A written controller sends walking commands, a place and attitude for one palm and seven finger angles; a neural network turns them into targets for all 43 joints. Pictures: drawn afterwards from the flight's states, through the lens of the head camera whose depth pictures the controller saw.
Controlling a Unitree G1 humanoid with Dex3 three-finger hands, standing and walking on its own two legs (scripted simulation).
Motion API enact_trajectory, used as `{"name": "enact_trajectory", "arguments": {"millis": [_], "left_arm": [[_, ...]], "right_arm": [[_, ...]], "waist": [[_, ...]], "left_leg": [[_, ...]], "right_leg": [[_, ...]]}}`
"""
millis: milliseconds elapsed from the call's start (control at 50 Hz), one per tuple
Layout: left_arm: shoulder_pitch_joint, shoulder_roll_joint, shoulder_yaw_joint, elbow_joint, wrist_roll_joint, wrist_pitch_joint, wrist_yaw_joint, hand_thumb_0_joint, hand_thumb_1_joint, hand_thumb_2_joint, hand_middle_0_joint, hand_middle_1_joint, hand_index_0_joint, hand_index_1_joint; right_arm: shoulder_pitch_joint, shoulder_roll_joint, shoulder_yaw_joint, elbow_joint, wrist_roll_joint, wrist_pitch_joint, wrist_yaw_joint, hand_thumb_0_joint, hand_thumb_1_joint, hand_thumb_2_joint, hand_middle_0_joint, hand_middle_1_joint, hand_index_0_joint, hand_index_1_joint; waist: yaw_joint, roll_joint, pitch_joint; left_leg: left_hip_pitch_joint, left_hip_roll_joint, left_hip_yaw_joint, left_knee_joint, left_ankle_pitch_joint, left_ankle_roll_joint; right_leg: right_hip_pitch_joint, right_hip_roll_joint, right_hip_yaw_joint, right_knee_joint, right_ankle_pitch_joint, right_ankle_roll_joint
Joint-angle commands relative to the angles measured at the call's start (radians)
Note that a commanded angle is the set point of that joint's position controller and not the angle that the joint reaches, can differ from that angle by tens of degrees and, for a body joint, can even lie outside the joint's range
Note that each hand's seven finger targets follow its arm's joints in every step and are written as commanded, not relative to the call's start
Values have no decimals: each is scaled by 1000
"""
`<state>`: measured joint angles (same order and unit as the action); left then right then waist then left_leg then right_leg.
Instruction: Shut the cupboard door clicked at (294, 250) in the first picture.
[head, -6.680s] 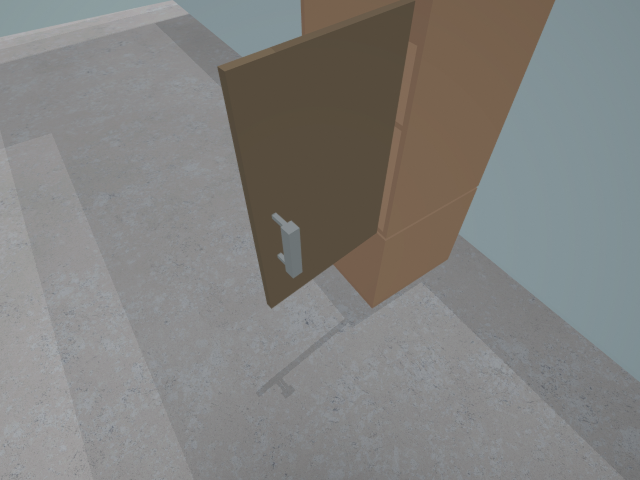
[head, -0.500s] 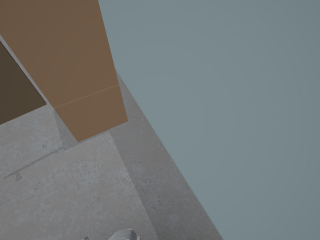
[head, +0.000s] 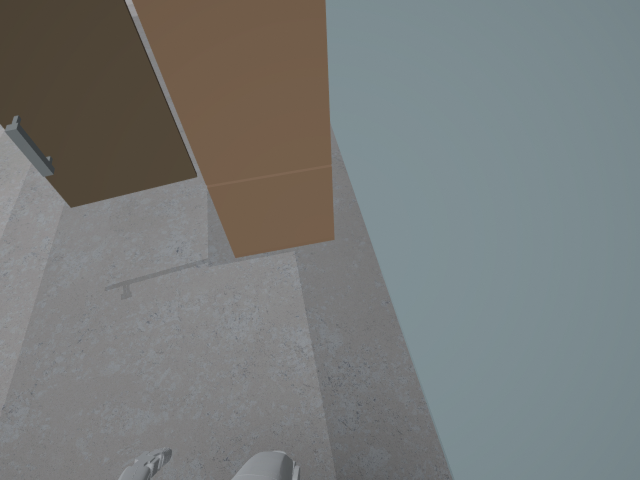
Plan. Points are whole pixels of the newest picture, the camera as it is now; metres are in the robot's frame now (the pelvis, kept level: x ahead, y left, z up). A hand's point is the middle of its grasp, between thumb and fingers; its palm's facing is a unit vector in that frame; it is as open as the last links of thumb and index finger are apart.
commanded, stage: turn to face it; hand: left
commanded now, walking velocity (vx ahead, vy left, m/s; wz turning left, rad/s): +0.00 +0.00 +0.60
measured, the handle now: (32, 145) +0.81 +0.75 -0.10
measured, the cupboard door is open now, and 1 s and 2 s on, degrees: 96 96 96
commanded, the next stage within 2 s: take the last steps up to it in 0.62 s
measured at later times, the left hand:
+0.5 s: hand out of the picture +0.03 +0.24 -0.16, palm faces +0.27 -0.93 -0.25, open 7.4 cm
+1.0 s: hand out of the picture -0.04 +0.19 -0.16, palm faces +0.46 -0.86 -0.20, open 7.3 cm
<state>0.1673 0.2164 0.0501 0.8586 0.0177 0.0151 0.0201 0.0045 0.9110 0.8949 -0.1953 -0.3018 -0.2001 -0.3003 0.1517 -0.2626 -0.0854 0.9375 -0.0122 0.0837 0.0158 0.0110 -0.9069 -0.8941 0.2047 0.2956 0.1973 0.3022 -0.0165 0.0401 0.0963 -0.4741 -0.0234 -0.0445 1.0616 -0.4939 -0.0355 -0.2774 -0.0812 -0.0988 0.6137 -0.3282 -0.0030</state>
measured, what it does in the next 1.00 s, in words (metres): steps on the spot, turning left: left foot, then right foot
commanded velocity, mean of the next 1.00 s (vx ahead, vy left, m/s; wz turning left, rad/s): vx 0.09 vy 0.05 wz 0.31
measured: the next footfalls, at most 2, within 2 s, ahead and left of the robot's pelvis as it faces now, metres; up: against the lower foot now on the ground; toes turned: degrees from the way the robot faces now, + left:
left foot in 0.26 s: +0.03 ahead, +0.13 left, +0.00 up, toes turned +13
right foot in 0.62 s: +0.08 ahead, -0.12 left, +0.00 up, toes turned +12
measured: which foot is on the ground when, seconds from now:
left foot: up 0.00-0.24, down 0.26-0.62, up 0.64-1.00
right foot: down 0.00-0.26, up 0.28-0.60, down 0.62-1.00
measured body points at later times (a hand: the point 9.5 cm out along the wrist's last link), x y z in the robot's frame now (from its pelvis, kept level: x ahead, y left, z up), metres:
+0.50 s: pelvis +0.01 +0.01 +0.01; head +0.06 +0.04 +0.45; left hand +0.02 +0.29 -0.14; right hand +0.16 -0.20 -0.13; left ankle -0.01 +0.12 -0.73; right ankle +0.02 -0.13 -0.68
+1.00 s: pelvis +0.05 +0.01 +0.01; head +0.07 +0.04 +0.46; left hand -0.06 +0.23 -0.15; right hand +0.23 -0.19 -0.13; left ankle +0.01 +0.13 -0.71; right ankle +0.04 -0.13 -0.73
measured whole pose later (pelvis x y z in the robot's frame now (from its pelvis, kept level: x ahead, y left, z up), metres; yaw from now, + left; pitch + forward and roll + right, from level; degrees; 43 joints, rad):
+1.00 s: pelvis +0.05 +0.01 +0.01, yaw +23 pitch +0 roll +2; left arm 0.32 0.20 0.06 1.02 0.03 -0.03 0.00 0.00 0.92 0.89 -0.20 -0.30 -0.20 -0.30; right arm 0.15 -0.21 -0.05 1.00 -0.01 0.04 0.04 0.01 -0.91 -0.89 0.20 0.29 0.19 0.30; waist 0.05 -0.06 0.06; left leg -0.34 0.01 0.08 0.68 -0.41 -0.03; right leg -0.11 -0.12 -0.16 0.46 -0.34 0.03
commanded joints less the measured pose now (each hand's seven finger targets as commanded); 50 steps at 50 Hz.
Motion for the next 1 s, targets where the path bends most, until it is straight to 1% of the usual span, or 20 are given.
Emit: {"name": "enact_trajectory", "arguments": {"millis": [0,120,200,220,240,260,280,320,420,500,560,580,600,620,640,660,720,820,900,980], "left_arm": [[5,164,35,-64,8,-18,12,0,900,900,-200,-300,-200,-300],[97,208,56,-27,15,-22,12,0,900,900,-200,-300,-200,-300],[68,204,59,-14,0,-14,-1,0,900,900,-200,-300,-200,-300],[72,158,54,-33,-8,-7,-5,0,900,900,-200,-300,-200,-300],[24,95,28,-69,-11,0,-7,0,900,900,-200,-300,-200,-300],[-30,119,26,-78,-4,12,-1,0,900,900,-200,-300,-200,-300],[-24,116,31,-78,-2,14,-2,0,900,900,-200,-300,-200,-300],[-21,117,35,-29,1,21,-6,0,900,900,-200,-300,-200,-300],[-2,85,22,0,-6,18,-13,0,900,900,-200,-300,-200,-300],[16,76,18,5,-7,15,-12,0,900,900,-200,-300,-200,-300],[103,91,24,36,-8,-2,-8,0,900,900,-200,-300,-200,-300],[135,139,33,45,-2,-15,-1,0,900,900,-200,-300,-200,-300],[151,226,51,50,10,-23,7,0,900,900,-200,-300,-200,-300],[150,239,47,44,8,-25,7,0,900,900,-200,-300,-200,-300],[110,212,35,32,7,-25,8,0,900,900,-200,-300,-200,-300],[65,171,33,26,5,-27,13,0,900,900,-200,-300,-200,-300],[64,139,27,24,3,-33,11,0,900,900,-200,-300,-200,-300],[200,168,46,87,9,-57,3,0,900,900,-200,-300,-200,-300],[211,181,59,117,16,-63,-6,0,900,900,-200,-300,-200,-300],[107,194,64,113,8,-52,-18,0,900,900,-200,-300,-200,-300]], "right_arm": [[-50,-53,-10,-94,-3,-20,13,0,-900,-900,200,300,200,300],[-103,-18,11,-109,3,-37,17,0,-900,-900,200,300,200,300],[17,-57,6,-79,0,-54,9,0,-900,-900,200,300,200,300],[66,-141,-13,-74,-8,-65,3,0,-900,-900,200,300,200,300],[127,-235,-36,-65,-13,-64,-9,0,-900,-900,200,300,200,300],[160,-241,-33,-43,-15,-56,-19,0,-900,-900,200,300,200,300],[116,-218,-22,-57,-18,-60,-24,0,-900,-900,200,300,200,300],[28,-160,-8,-74,-17,-67,-40,0,-900,-900,200,300,200,300],[51,-142,3,-57,-15,-76,-47,0,-900,-900,200,300,200,300],[31,-144,1,-49,-17,-66,-42,0,-900,-900,200,300,200,300],[-7,-130,0,-49,-6,-62,-37,0,-900,-900,200,300,200,300],[-2,-89,3,-53,3,-63,-32,0,-900,-900,200,300,200,300],[1,-28,13,-73,8,-62,-25,0,-900,-900,200,300,200,300],[-25,-57,8,-80,6,-50,-25,0,-900,-900,200,300,200,300],[-28,-45,7,-69,1,-45,-19,0,-900,-900,200,300,200,300],[-22,-47,1,-45,-4,-35,-21,0,-900,-900,200,300,200,300],[-6,-27,10,-17,-1,-35,-12,0,-900,-900,200,300,200,300],[-94,-1,23,-35,-4,-59,8,0,-900,-900,200,300,200,300],[-121,2,26,-52,-2,-72,18,0,-900,-900,200,300,200,300],[50,-16,26,-1,-6,-88,14,0,-900,-900,200,300,200,300]], "waist": [[7,-269,-73],[63,-225,-116],[-4,-153,-158],[-30,58,-195],[-68,292,-184],[-78,174,-187],[-51,132,-169],[-21,202,-130],[-6,69,-167],[2,128,-151],[51,83,-168],[61,-47,-182],[66,-310,-161],[80,-311,-138],[59,-223,-94],[35,-304,-54],[28,-251,-64],[96,-174,-98],[100,-212,-61],[-8,-153,-61]], "left_leg": [[-68,46,47,97,44,-23],[37,33,132,-278,13,-19],[309,32,123,-613,288,9],[449,191,-79,-686,466,74],[500,418,-371,-716,826,220],[447,449,-344,-691,849,285],[383,405,-287,-713,680,278],[326,317,-225,-708,673,232],[385,268,-147,-671,821,211],[316,245,-165,-667,716,199],[226,188,-146,-581,602,136],[125,116,-86,-485,428,80],[-27,-21,45,-306,77,13],[-14,-8,12,-108,-146,13],[-26,2,-12,-5,-95,15],[-61,21,-21,65,-51,10],[-54,33,22,40,31,-9],[-87,43,80,-187,47,-16],[-45,56,96,-320,41,-3],[342,1,178,-599,221,20]], "right_leg": [[90,-236,117,-288,345,-99],[214,-284,74,-209,486,-123],[88,-245,-13,-29,402,-26],[-72,-162,-76,150,192,38],[-291,-42,-53,354,-328,93],[-281,-44,64,453,-332,67],[-268,-46,76,485,-274,59],[-277,-38,97,512,-181,67],[-199,7,75,364,-131,69],[-70,49,45,158,-121,59],[135,57,31,-141,112,53],[255,-46,138,-247,217,27],[312,-269,374,-300,371,-69],[193,-385,423,-322,443,-175],[138,-337,352,-317,419,-190],[114,-287,326,-316,434,-173],[166,-218,185,-287,515,-135],[338,-275,219,-320,363,-148],[304,-315,214,-335,223,-153],[23,-239,67,-221,58,-69]]}}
